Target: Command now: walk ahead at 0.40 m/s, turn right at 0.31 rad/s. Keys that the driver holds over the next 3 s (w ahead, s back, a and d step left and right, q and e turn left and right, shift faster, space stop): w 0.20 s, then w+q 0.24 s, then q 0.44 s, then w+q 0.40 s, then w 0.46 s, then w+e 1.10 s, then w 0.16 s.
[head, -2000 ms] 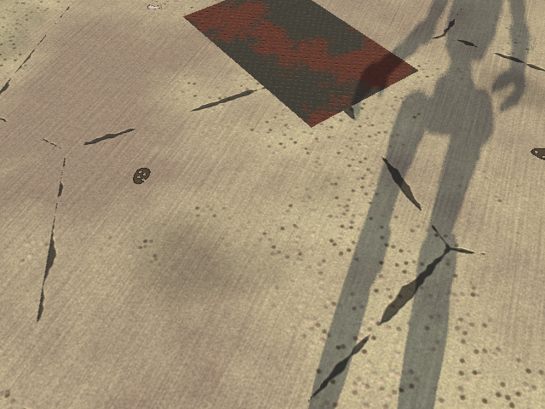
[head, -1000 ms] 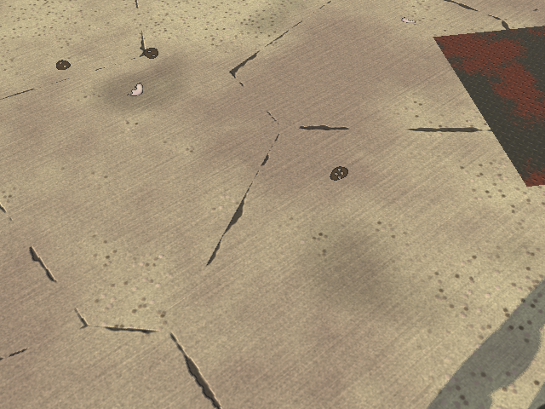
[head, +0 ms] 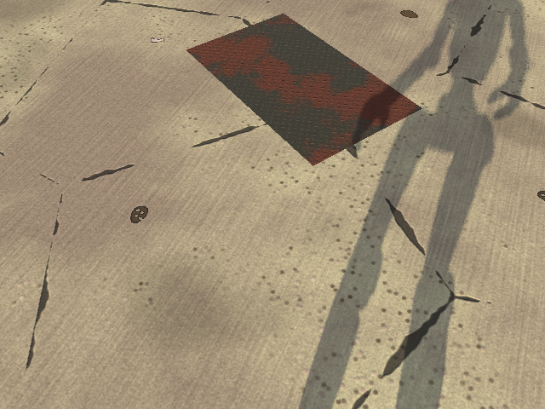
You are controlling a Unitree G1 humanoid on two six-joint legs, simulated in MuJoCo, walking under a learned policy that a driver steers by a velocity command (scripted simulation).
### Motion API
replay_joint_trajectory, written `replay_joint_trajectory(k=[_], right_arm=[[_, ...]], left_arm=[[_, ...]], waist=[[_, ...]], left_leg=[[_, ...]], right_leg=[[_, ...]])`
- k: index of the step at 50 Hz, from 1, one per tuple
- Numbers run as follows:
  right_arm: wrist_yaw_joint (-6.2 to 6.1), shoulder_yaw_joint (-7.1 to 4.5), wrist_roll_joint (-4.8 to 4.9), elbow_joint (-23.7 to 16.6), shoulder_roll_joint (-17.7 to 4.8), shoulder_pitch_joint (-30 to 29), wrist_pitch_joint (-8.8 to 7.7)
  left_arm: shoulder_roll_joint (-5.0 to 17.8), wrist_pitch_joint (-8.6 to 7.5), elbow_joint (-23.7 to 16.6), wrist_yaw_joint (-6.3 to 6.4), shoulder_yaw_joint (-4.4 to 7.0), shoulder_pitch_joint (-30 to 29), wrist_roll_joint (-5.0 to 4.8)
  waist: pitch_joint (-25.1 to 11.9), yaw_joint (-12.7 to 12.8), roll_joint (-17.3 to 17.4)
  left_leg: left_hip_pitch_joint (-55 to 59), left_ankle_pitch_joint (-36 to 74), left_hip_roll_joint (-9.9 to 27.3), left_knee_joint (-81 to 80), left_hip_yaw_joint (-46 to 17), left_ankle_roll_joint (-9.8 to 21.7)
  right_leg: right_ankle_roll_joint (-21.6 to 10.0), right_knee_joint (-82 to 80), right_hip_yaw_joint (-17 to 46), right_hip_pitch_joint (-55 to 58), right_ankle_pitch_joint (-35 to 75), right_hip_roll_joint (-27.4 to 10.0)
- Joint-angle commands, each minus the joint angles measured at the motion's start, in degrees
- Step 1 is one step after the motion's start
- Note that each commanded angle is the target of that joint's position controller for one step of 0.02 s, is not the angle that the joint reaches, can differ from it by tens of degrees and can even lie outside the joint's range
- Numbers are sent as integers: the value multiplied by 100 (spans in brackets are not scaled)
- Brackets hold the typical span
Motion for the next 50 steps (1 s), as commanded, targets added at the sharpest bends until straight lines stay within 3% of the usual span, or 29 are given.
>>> replay_joint_trajectory(k=[1,2,3,4,5,8,14,18,20,21,22,23,24,25,26,27,28,29,31,33,36,43,44,45,46,47,48,49,50], right_arm=[[-56,-169,-45,-194,-595,542,-169],[-103,-212,-134,-101,-901,1131,-163],[-36,-374,-192,116,-1407,1596,-128],[-14,-293,-64,108,-1049,1455,-124],[-32,-201,-26,68,-755,1370,-115],[-84,-71,-97,21,-533,1176,-51],[-156,-51,12,250,-688,1546,67],[-178,-95,85,361,-893,1827,136],[-190,-126,92,366,-961,1777,170],[-190,-122,71,352,-949,1729,184],[-178,-83,13,310,-846,1729,180],[-178,62,-171,65,-407,1724,177],[-205,201,-3,-28,129,2594,135],[-226,36,119,93,-535,2423,166],[-241,-50,154,13,-729,1949,227],[-269,-55,81,19,-685,1741,287],[-277,-85,15,-7,-629,1654,352],[-272,-94,37,-13,-520,1696,448],[-270,-63,35,-102,-283,1652,591],[-254,-45,-32,-323,-215,1330,647],[-115,-8,-52,-508,-186,975,642],[97,-178,-43,-1085,-555,319,776],[80,-233,-54,-1084,-626,482,773],[-3,-354,-64,-1019,-879,841,775],[-150,-552,-30,-1066,-1580,1280,794],[-128,-523,-80,-1153,-1746,1397,701],[-51,-394,-11,-1116,-1260,1472,567],[-42,-317,24,-1072,-1068,1281,469],[-51,-287,50,-1085,-989,1023,437]], left_arm=[[421,-105,-370,-27,73,-302,43],[17,-147,-439,-34,-52,-311,60],[289,-229,-707,21,11,-418,-79],[735,-273,-594,35,129,-432,-114],[786,-303,-501,3,151,-502,-83],[526,-408,-495,-117,104,-802,50],[-45,-569,-816,-223,-129,-1804,90],[228,-635,-849,-317,-22,-2005,-9],[446,-646,-789,-295,80,-1745,-29],[601,-638,-657,-247,177,-1268,-18],[808,-616,-507,-177,290,-556,11],[1252,-570,-440,-91,392,409,167],[1493,-492,-403,-144,398,383,301],[902,-480,-472,-157,272,140,255],[597,-467,-459,-142,183,-205,189],[451,-462,-416,-165,140,-473,172],[353,-461,-357,-188,128,-713,180],[318,-482,-314,-191,125,-924,205],[344,-558,-199,-170,153,-1174,218],[509,-560,-78,-110,217,-1314,194],[643,-460,35,-18,262,-1437,135],[1004,-242,265,-56,392,-1306,-131],[962,-211,285,-48,385,-1300,-161],[838,-200,383,-61,362,-976,-105],[601,-200,270,-76,268,-749,144],[407,-210,4,-100,155,-836,253],[709,-237,36,-166,246,-1232,89],[768,-269,-56,-211,266,-1446,-44],[768,-287,3,-199,284,-1459,-10]], waist=[[-119,-564,-497],[-326,-700,391],[-117,-701,1403],[414,-669,965],[605,-649,816],[571,-537,612],[594,-781,580],[514,-688,686],[371,-412,747],[75,-104,695],[-439,284,621],[-1457,615,-134],[-2309,93,-2010],[-1820,164,-1410],[-1025,113,-996],[-681,-23,-555],[-443,-192,-482],[-301,-360,-585],[-132,-497,-673],[23,-512,-639],[-93,-429,-532],[-35,-323,-418],[-128,-446,-331],[-428,-546,21],[-822,-555,1320],[-1369,-546,1855],[-1260,-832,906],[-715,-706,745],[-399,-560,475]], left_leg=[[1666,-23,504,-454,-291,341],[2500,-1041,1413,-934,-1607,765],[2628,-2505,2282,-1518,-3608,1537],[2408,-2975,2385,-1589,-3675,1666],[2335,-2636,2087,-1570,-3146,1511],[1954,-1046,1554,-1730,-1972,1247],[1155,1126,1038,-1823,-806,1194],[1150,1312,1320,-1616,-1053,1047],[1327,1849,1427,-1263,-1120,892],[1261,2576,1257,-677,-958,763],[853,2694,965,319,-762,585],[-166,1119,497,2156,-545,334],[-1650,-2315,-189,3913,-324,20],[-1981,-2185,100,4564,-661,-58],[-2196,-1833,283,4708,-464,-106],[-2005,-1597,463,4597,-323,-162],[-1800,-1411,589,4375,-272,-195],[-1478,-1270,674,4222,-211,-214],[-1244,-998,654,3888,-40,-283],[-1308,-581,706,3222,-1,-332],[-924,381,702,2206,156,-240],[-535,61,474,840,503,211],[-94,365,300,379,622,351],[700,1079,170,48,501,587],[1933,2857,1284,16,-1115,1168],[2741,951,2261,-596,-3462,2399],[2546,-743,2131,-1065,-3410,2242],[2097,-1863,1929,-1253,-3016,1926],[1647,-2161,1735,-1356,-2745,1664]], right_leg=[[-447,-70,1167,-1179,-1158,-954],[-87,1489,304,-2029,-1342,-337],[98,2782,-301,-3255,-1795,-46],[166,3495,-263,-3860,-1597,-405],[184,3759,-285,-4017,-1080,-542],[290,3580,-693,-3813,-82,-968],[603,1493,-1298,-2678,1133,-848],[529,619,-1160,-1711,1598,-640],[341,380,-1114,-1146,1381,-611],[189,205,-1204,-381,1298,-528],[14,214,-1140,782,1316,-718],[-331,471,10,2445,1594,-1936],[-1134,-249,2444,3410,1205,-3262],[-1091,-507,2462,2848,1457,-3054],[-974,-373,1276,2182,2458,-2891],[-905,-378,509,1554,3443,-2605],[-848,-463,3,1014,3951,-2391],[-802,-664,-414,543,3985,-2244],[-906,-994,-832,40,4050,-2213],[-980,-1194,-1129,-80,3976,-2266],[-901,-1208,-1651,-5,3785,-2169],[-578,-245,-1903,521,3193,-2375],[-398,273,-2072,440,3235,-2206],[-130,1102,-2265,174,2887,-1896],[306,2761,-2564,-1067,729,-1385],[555,4152,-1759,-2749,-2414,-457],[470,4488,-911,-3134,-2095,-674],[326,4294,-893,-3332,-1564,-843],[293,3950,-916,-3233,-1191,-980]])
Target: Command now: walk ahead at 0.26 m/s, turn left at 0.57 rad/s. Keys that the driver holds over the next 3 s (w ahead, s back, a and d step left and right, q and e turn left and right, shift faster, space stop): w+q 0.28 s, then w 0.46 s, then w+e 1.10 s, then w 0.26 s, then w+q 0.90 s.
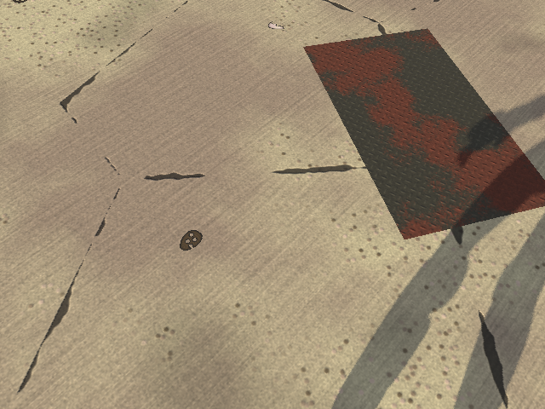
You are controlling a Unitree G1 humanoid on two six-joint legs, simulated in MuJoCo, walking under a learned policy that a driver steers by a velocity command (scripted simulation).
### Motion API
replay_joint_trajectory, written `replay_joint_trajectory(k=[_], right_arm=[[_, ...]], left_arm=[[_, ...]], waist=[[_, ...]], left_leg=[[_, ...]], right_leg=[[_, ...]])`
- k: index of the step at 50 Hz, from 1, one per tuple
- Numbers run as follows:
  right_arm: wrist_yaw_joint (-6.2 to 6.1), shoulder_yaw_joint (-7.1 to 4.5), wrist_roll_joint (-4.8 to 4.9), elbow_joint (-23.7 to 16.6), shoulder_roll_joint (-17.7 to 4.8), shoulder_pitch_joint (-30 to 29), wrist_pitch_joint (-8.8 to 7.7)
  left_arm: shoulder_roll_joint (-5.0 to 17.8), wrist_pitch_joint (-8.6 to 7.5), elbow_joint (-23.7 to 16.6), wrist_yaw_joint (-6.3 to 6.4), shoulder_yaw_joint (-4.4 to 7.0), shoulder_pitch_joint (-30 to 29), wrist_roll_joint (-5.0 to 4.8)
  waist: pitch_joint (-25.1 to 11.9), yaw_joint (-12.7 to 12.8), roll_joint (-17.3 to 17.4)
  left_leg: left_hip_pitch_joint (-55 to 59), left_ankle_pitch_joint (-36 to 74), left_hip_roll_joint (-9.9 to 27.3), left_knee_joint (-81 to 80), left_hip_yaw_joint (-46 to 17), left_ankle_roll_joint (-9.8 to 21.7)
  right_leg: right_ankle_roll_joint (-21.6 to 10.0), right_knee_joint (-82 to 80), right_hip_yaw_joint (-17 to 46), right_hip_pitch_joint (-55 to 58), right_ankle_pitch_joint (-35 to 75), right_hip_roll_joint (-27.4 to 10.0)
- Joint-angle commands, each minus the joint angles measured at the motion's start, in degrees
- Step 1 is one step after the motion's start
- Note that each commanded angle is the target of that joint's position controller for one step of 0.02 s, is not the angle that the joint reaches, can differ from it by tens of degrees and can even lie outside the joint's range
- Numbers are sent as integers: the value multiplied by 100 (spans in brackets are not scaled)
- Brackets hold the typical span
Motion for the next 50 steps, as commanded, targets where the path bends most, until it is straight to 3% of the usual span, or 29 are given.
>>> replay_joint_trajectory(k=[1,3,4,8,12,14,16,17,18,19,20,21,23,30,34,36,38,39,40,41,42,43,44,45,46,47,50], right_arm=[[-61,-246,37,-266,-895,416,-175],[-139,-212,-106,-370,-861,182,-191],[-172,-217,-119,-367,-868,204,-207],[-224,-281,-37,-235,-1006,458,-217],[-189,-295,21,-135,-1033,683,-172],[-178,-255,27,-137,-926,596,-143],[-188,-110,-16,-113,-464,571,-142],[-191,53,-54,-108,75,663,-160],[-207,57,80,-427,43,773,-253],[-227,-53,168,-341,-451,750,-305],[-220,-128,131,-239,-685,555,-302],[-208,-136,35,-126,-659,520,-309],[-149,-110,-37,-113,-487,348,-380],[-32,114,-43,-374,49,-677,-516],[125,137,48,-495,59,-1245,-572],[190,110,68,-549,-29,-1361,-596],[195,20,36,-498,-240,-1087,-608],[152,-88,11,-341,-429,-466,-604],[78,-216,-15,-109,-691,431,-581],[-35,-335,-124,81,-1168,1572,-517],[9,-304,-162,146,-1259,1538,-494],[0,-181,-134,142,-672,1409,-484],[-13,-111,-86,195,-509,1051,-496],[2,-72,-93,232,-391,724,-523],[25,-49,-121,266,-261,471,-560],[31,-49,-169,311,-210,319,-616],[33,-93,-157,515,-189,126,-767]], left_arm=[[752,-162,-553,-11,192,-296,50],[600,-218,-470,-20,162,-200,108],[523,-244,-430,-16,136,-178,109],[294,-289,-465,-22,18,-459,68],[419,-376,-538,-85,32,-584,-35],[466,-435,-465,-93,79,-270,-75],[495,-478,-218,-71,133,500,-14],[765,-493,-87,-34,185,1192,116],[1379,-465,19,-76,305,1467,277],[1182,-476,-11,-99,284,1178,172],[769,-474,-55,-73,173,978,61],[571,-465,-87,-54,104,862,64],[437,-445,-48,-2,38,785,101],[543,-387,326,59,-3,1393,5],[689,-300,532,63,-9,1755,-45],[753,-243,620,73,5,1834,-71],[863,-195,659,96,39,1831,-87],[908,-171,658,109,45,1755,-97],[863,-180,592,116,13,1673,-56],[484,-224,345,114,-125,1616,147],[-88,-311,320,85,-287,2381,26],[625,-350,366,75,-93,1850,-143],[748,-361,191,67,-22,1347,-236],[622,-350,181,92,-35,1150,-191],[529,-303,187,100,-15,1115,-110],[390,-225,236,94,-21,1285,-109],[124,-45,208,104,-36,1271,-105]], waist=[[-764,-209,619],[-746,-71,762],[-777,-78,738],[-705,-239,844],[-646,-307,940],[-634,-73,937],[-764,298,759],[-1041,466,-150],[-767,259,-1331],[-312,210,-1171],[29,217,-871],[-27,173,-632],[-47,118,-600],[-131,474,-531],[22,616,-490],[57,524,-531],[-189,227,-594],[-600,-188,-555],[-1190,-663,-476],[-2230,-1021,388],[-3050,-547,1839],[-2361,-773,1107],[-1445,-665,929],[-1033,-470,557],[-736,-287,571],[-654,-100,713],[-354,97,582]], left_leg=[[1767,-2079,1552,-2076,-2754,1037],[1268,-1560,1197,-2180,-2333,964],[1210,-1306,1111,-2169,-2175,969],[934,-1089,927,-2001,-1951,916],[740,-1525,995,-1766,-2399,866],[478,-1867,916,-1514,-2587,734],[-67,-2166,536,-699,-2269,384],[-698,-2398,-11,1075,-1511,-7],[-2181,-2585,-459,2354,-993,-156],[-2693,-2158,-25,3108,-1089,-194],[-2850,-1589,121,3276,-1073,-197],[-2693,-1158,201,3233,-979,-215],[-2399,-470,406,2886,-818,-289],[-1819,888,525,954,-82,-548],[-1299,1146,360,43,102,-478],[-1122,963,298,-230,85,-312],[-343,673,119,-471,142,-89],[645,770,-18,-662,241,80],[2121,954,173,-635,93,268],[4065,1155,1530,-266,-1304,607],[5180,-137,2700,-985,-3698,1329],[4512,-693,2446,-1358,-3513,1089],[3701,-384,2223,-1530,-2565,889],[2965,121,1956,-1736,-1990,794],[2418,428,1741,-1954,-1524,747],[2017,579,1624,-2181,-1173,712],[1458,1180,1579,-2571,-488,752]], right_leg=[[-74,137,610,-1794,510,-255],[33,-236,470,-1237,1139,-139],[96,-537,441,-1101,1323,-85],[265,-1859,454,-558,1723,140],[216,-2511,537,-67,1693,275],[95,-2904,525,559,1816,286],[-93,-3337,581,1661,1823,25],[-414,-3885,1816,2455,850,-1065],[-1230,-4800,4299,2709,-1213,-2051],[-1530,-5022,4760,2401,-2051,-2211],[-1377,-4921,4056,2262,-1557,-1914],[-1191,-4850,3352,2175,-827,-1577],[-1044,-4946,2470,1986,439,-1192],[-1070,-5086,1108,2033,2935,-893],[-1067,-5027,971,2124,3234,-1071],[-1009,-4893,979,2381,3664,-1239],[-892,-4379,913,2529,5123,-1269],[-791,-3672,767,2396,6059,-1136],[-630,-2630,633,1743,5991,-888],[-439,-720,460,363,3688,-462],[-205,902,728,-1320,-342,332],[-209,1372,1102,-1806,-189,54],[-213,1310,920,-2025,370,-161],[-162,1110,820,-1831,818,-362],[-111,882,805,-1647,1125,-486],[-68,810,833,-1310,1367,-597],[48,619,836,-1262,1680,-638]])
Over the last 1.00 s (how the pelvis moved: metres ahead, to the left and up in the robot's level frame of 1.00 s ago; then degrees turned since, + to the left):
0.37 0.00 -0.01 21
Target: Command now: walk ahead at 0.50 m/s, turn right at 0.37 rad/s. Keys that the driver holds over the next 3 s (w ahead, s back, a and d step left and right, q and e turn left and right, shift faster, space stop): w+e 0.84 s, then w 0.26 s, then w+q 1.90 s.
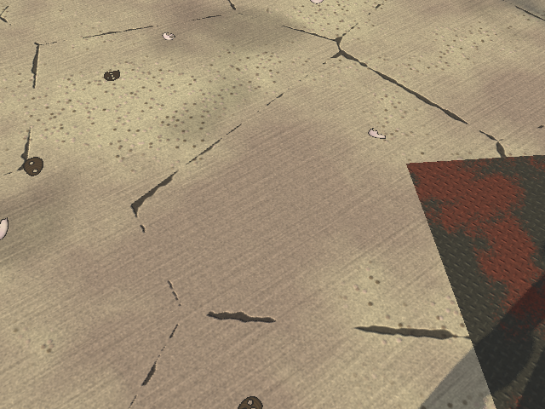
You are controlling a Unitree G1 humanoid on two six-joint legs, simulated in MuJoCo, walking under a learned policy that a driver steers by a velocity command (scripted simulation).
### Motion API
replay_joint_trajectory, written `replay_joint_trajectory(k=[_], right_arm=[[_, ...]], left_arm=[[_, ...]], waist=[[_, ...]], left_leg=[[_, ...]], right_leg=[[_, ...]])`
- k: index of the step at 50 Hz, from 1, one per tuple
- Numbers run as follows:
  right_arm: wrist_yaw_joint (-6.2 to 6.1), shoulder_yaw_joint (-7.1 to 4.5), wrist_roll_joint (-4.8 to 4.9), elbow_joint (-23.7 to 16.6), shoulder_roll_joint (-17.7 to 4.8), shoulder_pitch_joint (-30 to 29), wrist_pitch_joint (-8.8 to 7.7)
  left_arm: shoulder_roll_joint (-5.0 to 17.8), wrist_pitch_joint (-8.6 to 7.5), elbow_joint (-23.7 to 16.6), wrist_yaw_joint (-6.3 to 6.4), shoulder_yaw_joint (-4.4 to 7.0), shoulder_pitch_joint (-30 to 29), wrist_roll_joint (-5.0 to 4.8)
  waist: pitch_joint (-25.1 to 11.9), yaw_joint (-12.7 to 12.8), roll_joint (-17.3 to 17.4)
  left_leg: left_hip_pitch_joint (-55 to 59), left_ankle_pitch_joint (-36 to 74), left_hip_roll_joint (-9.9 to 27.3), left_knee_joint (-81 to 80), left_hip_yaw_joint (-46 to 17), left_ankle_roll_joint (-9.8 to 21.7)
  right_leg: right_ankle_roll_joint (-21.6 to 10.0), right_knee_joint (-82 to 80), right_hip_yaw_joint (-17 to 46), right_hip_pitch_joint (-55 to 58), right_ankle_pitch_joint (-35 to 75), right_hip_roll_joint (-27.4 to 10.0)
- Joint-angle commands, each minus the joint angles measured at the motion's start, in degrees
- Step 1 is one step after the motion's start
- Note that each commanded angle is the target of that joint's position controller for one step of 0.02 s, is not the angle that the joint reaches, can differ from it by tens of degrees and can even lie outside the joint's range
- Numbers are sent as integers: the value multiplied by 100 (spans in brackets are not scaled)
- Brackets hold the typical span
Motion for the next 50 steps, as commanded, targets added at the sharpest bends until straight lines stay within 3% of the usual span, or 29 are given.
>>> replay_joint_trajectory(k=[1,4,7,12,14,15,16,17,18,19,20,21,22,23,24,27,32,34,37,39,40,41,42,43,44,45,46,48,50], right_arm=[[-21,-183,-23,-166,-574,-215,-214],[-82,-223,-39,0,-710,-150,-207],[-144,-273,12,132,-921,39,-154],[-182,-363,158,394,-1180,451,69],[-219,-404,184,385,-1352,395,167],[-241,-418,197,365,-1421,355,223],[-262,-399,223,335,-1412,268,264],[-293,-312,145,253,-1240,337,233],[-203,-38,-84,-60,-352,908,91],[-119,-59,89,-101,-752,441,-137],[-70,-138,309,-290,-1050,-154,-249],[-94,-101,268,-325,-985,-273,-313],[-141,-121,116,-260,-984,-278,-324],[-151,-159,41,-222,-1033,-172,-272],[-143,-170,9,-220,-1017,-92,-203],[-157,-102,-57,-265,-776,-223,-56],[-91,24,4,-522,-532,-1327,-81],[-44,6,71,-605,-613,-1590,-123],[13,-82,98,-627,-832,-1603,-197],[7,-162,110,-532,-955,-1202,-251],[-29,-243,78,-401,-1070,-681,-278],[-78,-327,-21,-325,-1318,93,-299],[-92,-447,-107,-182,-1804,723,-231],[-29,-387,49,-94,-1448,809,-192],[-34,-274,82,-141,-1023,559,-167],[-36,-213,35,-150,-865,299,-122],[-31,-165,5,-100,-746,131,-98],[-37,-109,-34,-11,-623,44,-118],[-31,-125,42,110,-677,111,-153]], left_arm=[[155,89,-332,21,76,226,28],[113,46,-518,-50,53,-236,57],[14,-8,-749,-191,-24,-905,76],[120,4,-1227,-360,-18,-1602,73],[294,43,-1318,-387,74,-1414,76],[458,70,-1262,-379,172,-978,68],[710,90,-1082,-330,332,-159,49],[1148,155,-854,-221,537,813,39],[1780,129,-896,-164,624,657,-11],[1364,24,-1109,-194,490,804,50],[1030,-59,-1055,-213,397,604,102],[889,-103,-1070,-209,354,277,80],[712,-111,-1134,-196,302,-116,86],[555,-120,-1236,-168,242,-341,159],[549,-122,-1286,-152,236,-423,188],[708,-145,-1193,-55,279,-291,134],[837,-54,-1007,71,321,113,76],[864,-27,-914,76,335,316,49],[780,23,-846,104,327,406,32],[759,61,-862,111,337,289,52],[612,65,-898,99,286,221,67],[286,50,-990,70,162,207,132],[-102,4,-1136,71,39,943,21],[332,-22,-1069,90,72,1094,-57],[711,-6,-1020,93,175,600,-50],[728,9,-1079,102,183,198,25],[648,-11,-1163,89,182,-90,100],[429,-17,-1194,28,159,-114,75],[214,-3,-1202,-5,96,-138,82]], waist=[[-47,112,689],[102,17,567],[258,-244,401],[354,-403,385],[23,-186,604],[-292,86,699],[-733,567,646],[-1265,985,232],[-1667,234,-1307],[-2521,634,-636],[-1689,718,-323],[-1093,467,83],[-743,217,289],[-636,19,190],[-600,-86,104],[-411,-115,145],[-209,314,-143],[-187,415,-200],[-212,337,-317],[-280,88,-499],[-549,-191,-467],[-1288,-544,-80],[-2109,-344,1535],[-2015,-365,1827],[-1209,-503,1188],[-733,-465,790],[-359,-391,667],[-207,-185,868],[-211,-125,886]], left_leg=[[228,1192,1624,-1387,-957,870],[346,1423,1489,-1459,-371,792],[515,1509,1512,-1515,42,707],[1660,2296,1836,-994,322,551],[1888,4130,1829,-255,486,416],[1872,4952,1777,478,561,344],[1478,5056,1600,1608,703,185],[192,3650,1361,3264,706,-70],[-2484,-1989,141,5349,306,-483],[-3098,-2509,-41,6023,-1131,-412],[-3555,-1945,262,5904,-1235,-280],[-3429,-1426,519,5385,-1184,-202],[-3082,-1136,703,4863,-1158,-238],[-2661,-915,823,4593,-1200,-273],[-2430,-804,833,4416,-1182,-346],[-2300,-383,762,3640,-980,-637],[-1787,1409,335,1491,-871,-763],[-1633,1553,234,1134,-950,-724],[-1554,1108,203,732,-1154,-545],[-1057,668,190,580,-1085,-340],[-263,705,229,364,-1015,-172],[1124,459,979,504,-1665,177],[3170,-662,2325,172,-4086,1095],[3217,-2134,2633,-316,-5363,1262],[2533,-2339,2350,-473,-4606,1018],[1850,-1685,2079,-501,-3775,833],[1254,-954,1838,-611,-3210,809],[674,-145,1524,-852,-2504,772],[540,363,1486,-1030,-2132,902]], right_leg=[[111,-104,313,-628,563,-305],[108,-1137,286,-780,1524,-261],[11,-2128,-104,-626,2138,-170],[-311,-2840,-453,-937,1483,-11],[-528,-2861,-807,-358,873,353],[-670,-2845,-965,257,597,598],[-869,-3152,-1018,1434,774,856],[-1160,-3318,-221,3216,942,537],[-2227,-3785,3058,5069,62,-975],[-2534,-4669,4607,5471,-645,-1424],[-2186,-4857,3776,4966,-352,-1273],[-1966,-4848,3033,4116,168,-1011],[-1806,-4870,2482,3333,868,-785],[-1746,-4981,2122,2818,1455,-608],[-1762,-5089,1998,2519,1773,-533],[-1764,-5222,1446,1891,2444,-325],[-1295,-5112,1086,1499,1583,116],[-1243,-4992,1359,1630,1277,-2],[-1147,-4510,1897,2199,1085,-217],[-1036,-4131,2113,2310,1333,-253],[-881,-3623,1983,2196,1618,-13],[-678,-2262,1615,1663,1216,305],[-225,-319,783,-312,-1097,1179],[-133,627,767,-1249,-1708,849],[-87,920,796,-1472,-1168,618],[-62,868,565,-1355,-758,442],[-55,600,520,-1260,-494,318],[-81,118,439,-830,-232,123],[-50,-378,279,-739,-203,77]])
Over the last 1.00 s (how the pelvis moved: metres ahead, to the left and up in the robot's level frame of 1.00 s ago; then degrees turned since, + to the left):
0.42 0.07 0.01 11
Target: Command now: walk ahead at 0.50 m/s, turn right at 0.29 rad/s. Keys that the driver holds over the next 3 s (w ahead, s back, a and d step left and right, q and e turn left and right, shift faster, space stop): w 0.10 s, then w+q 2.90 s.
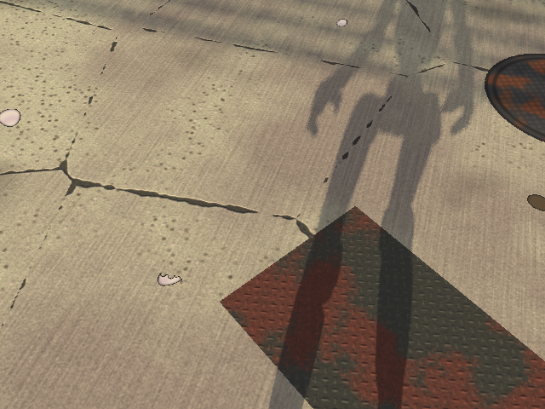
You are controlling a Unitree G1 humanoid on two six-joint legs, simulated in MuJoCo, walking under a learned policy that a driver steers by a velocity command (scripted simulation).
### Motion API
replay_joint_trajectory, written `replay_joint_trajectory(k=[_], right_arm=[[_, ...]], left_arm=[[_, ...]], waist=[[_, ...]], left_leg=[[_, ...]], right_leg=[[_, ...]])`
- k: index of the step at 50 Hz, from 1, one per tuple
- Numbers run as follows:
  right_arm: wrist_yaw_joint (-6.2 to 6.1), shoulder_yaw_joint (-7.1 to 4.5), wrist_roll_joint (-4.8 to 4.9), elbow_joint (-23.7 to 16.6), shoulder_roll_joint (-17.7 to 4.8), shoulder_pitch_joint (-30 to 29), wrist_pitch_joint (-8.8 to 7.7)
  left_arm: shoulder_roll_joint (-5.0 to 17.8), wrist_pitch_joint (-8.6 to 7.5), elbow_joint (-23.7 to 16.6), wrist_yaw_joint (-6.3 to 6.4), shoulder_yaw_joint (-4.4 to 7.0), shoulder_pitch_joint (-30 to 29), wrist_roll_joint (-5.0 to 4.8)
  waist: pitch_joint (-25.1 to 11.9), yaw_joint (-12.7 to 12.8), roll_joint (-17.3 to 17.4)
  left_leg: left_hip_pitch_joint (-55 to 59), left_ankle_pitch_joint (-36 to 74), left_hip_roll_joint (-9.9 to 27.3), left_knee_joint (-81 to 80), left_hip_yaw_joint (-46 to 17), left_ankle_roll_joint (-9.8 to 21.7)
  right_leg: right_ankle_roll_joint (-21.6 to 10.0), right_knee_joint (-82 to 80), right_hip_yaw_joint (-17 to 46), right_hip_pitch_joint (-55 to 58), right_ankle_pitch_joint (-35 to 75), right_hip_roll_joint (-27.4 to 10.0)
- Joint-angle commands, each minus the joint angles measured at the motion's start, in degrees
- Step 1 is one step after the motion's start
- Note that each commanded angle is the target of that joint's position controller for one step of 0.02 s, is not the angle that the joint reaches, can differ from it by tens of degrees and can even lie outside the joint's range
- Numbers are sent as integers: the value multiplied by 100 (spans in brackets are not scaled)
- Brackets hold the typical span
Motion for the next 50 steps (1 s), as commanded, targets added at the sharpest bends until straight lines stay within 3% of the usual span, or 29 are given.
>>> replay_joint_trajectory(k=[1,3,6,10,12,13,14,15,16,17,18,20,22,25,30,33,36,38,39,40,41,42,43,44,45,46,47,50], right_arm=[[-9,-159,64,-154,-733,44,-97],[-22,-197,103,-70,-905,71,-77],[-33,-204,168,66,-1041,248,-6],[-44,-217,240,294,-1184,710,116],[-74,-241,251,348,-1273,725,181],[-90,-236,256,349,-1285,649,202],[-92,-183,224,343,-1148,673,200],[-86,-41,103,176,-796,577,170],[-106,140,117,42,-179,1239,95],[-107,8,255,116,-733,1108,60],[-98,-95,338,7,-1005,721,62],[-117,-118,230,-42,-897,355,119],[-105,-115,232,-8,-668,477,266],[-93,-90,197,-152,-463,255,404],[73,-10,171,-425,-328,-531,372],[166,10,169,-667,-348,-1078,376],[237,-30,163,-884,-469,-1351,395],[247,-138,151,-916,-660,-1053,430],[227,-263,167,-779,-847,-413,448],[148,-472,191,-503,-1204,567,483],[14,-652,227,-382,-1823,1136,542],[47,-613,215,-636,-2062,813,449],[104,-455,187,-677,-1521,798,357],[105,-388,159,-633,-1287,658,283],[98,-343,159,-653,-1141,302,250],[71,-280,126,-720,-928,-8,236],[42,-247,65,-814,-869,-168,236],[-48,-286,88,-786,-980,-100,198]], left_arm=[[193,-93,-515,-36,36,-194,44],[102,-134,-603,-72,-35,-505,94],[24,-226,-709,-147,-102,-1082,76],[169,-319,-900,-224,-57,-1637,14],[333,-361,-879,-242,16,-1488,8],[445,-372,-771,-223,87,-1119,22],[675,-367,-567,-168,219,-445,66],[1062,-346,-436,-91,344,531,181],[1476,-264,-376,-66,417,842,254],[995,-256,-346,-85,308,888,201],[718,-271,-312,-89,211,571,131],[380,-317,-269,-124,112,-57,147],[236,-409,-196,-138,102,-369,194],[364,-512,-19,-99,180,-449,186],[651,-468,213,-7,275,-293,170],[815,-394,378,16,335,-28,90],[953,-273,514,19,391,119,-4],[1132,-186,516,46,437,63,-47],[1166,-128,500,61,440,-12,-72],[1036,-112,471,84,378,21,-53],[546,-160,281,86,213,264,162],[155,-350,24,32,38,390,183],[718,-515,-63,-45,156,-266,-29],[739,-608,-172,-72,149,-558,-139],[660,-645,-111,-22,138,-558,-26],[721,-617,-47,18,184,-498,116],[724,-550,-21,5,203,-394,153],[513,-398,-53,6,163,-435,218]], waist=[[-44,30,839],[-22,-32,723],[62,-237,682],[158,-334,731],[92,-123,791],[-87,147,769],[-531,475,674],[-1351,923,236],[-2114,664,-1279],[-2003,818,-988],[-1195,751,-744],[-489,449,-437],[-248,165,-447],[-7,47,-186],[214,272,0],[375,457,82],[406,454,34],[52,186,-153],[-319,-208,-143],[-839,-680,13],[-1284,-654,1127],[-2107,-215,1810],[-1898,-593,979],[-1170,-502,840],[-719,-217,375],[-534,-10,438],[-467,141,574],[-375,212,503]], left_leg=[[747,653,1532,-1374,-1539,1101],[754,984,1521,-1483,-1243,1138],[627,1229,1324,-1493,-797,994],[858,1289,1495,-1234,-1008,889],[993,1410,1603,-952,-1159,764],[900,1848,1507,-553,-1067,648],[631,2258,1209,279,-858,490],[-323,1216,862,1868,-606,243],[-2227,-1906,89,3805,-224,-116],[-2785,-2263,257,4646,-825,-124],[-3125,-1798,492,4858,-815,-92],[-2855,-1022,820,4537,-697,-126],[-2338,-645,966,4307,-729,-176],[-2453,-216,1013,3912,-755,-286],[-2332,1150,926,2275,-466,-240],[-2348,1188,865,1669,-244,-95],[-2350,624,717,1355,-5,142],[-1656,24,332,1336,353,376],[-792,-23,53,1173,520,538],[718,218,-174,927,439,756],[2494,89,997,729,-1583,1310],[3563,-1136,2091,-355,-4817,2309],[3433,-1338,2081,-774,-4603,2017],[2763,-1029,1887,-765,-3776,1798],[1910,-414,1618,-743,-3131,1590],[1289,239,1416,-787,-2654,1473],[876,620,1292,-905,-2461,1462],[302,1436,1116,-1079,-2002,1540]], right_leg=[[57,-663,101,-978,266,-405],[98,-1375,-42,-948,802,-492],[110,-2471,-279,-517,1668,-397],[75,-3255,-318,-110,1835,-161],[-44,-3572,-300,331,1651,-88],[-151,-3810,-373,983,1673,-11],[-297,-3881,-401,2075,1658,-4],[-650,-3678,476,3630,1659,-943],[-1392,-4146,2780,5136,699,-2365],[-1478,-4568,3430,4815,-182,-2320],[-1290,-4677,2590,4236,-152,-2133],[-1102,-5027,1463,3070,689,-1672],[-1040,-5396,757,2368,1371,-1481],[-1107,-5690,89,2106,2078,-1512],[-951,-5811,-911,2229,2322,-1356],[-860,-5753,-1185,2622,2332,-1492],[-716,-5342,-1384,3197,3011,-1633],[-579,-4485,-1573,3376,4914,-1606],[-464,-3540,-1727,3236,5599,-1480],[-250,-2208,-1858,2538,5298,-1235],[99,-164,-1898,584,2199,-748],[313,1351,-661,-1111,-1429,355],[185,1546,105,-1724,-1155,33],[42,1246,12,-1898,-670,-188],[20,710,9,-1612,-245,-437],[48,236,36,-1202,32,-597],[90,65,58,-861,221,-654],[340,-603,-92,-633,630,-555]])
Over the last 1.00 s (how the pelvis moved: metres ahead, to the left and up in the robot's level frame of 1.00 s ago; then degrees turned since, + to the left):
0.56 -0.12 0.00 -33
